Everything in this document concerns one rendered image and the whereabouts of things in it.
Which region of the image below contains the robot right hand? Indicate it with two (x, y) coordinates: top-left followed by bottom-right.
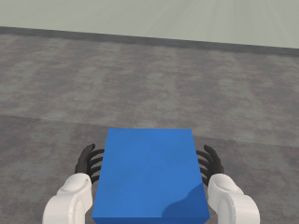
(195, 145), (224, 187)

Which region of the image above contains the carton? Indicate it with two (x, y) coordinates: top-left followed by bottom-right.
(92, 128), (210, 224)

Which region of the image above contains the left robot forearm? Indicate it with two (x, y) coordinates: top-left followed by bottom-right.
(42, 173), (93, 224)

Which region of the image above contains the right robot forearm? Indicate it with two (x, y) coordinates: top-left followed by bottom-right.
(207, 174), (260, 224)

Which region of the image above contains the robot left hand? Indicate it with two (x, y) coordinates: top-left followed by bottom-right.
(74, 144), (105, 184)

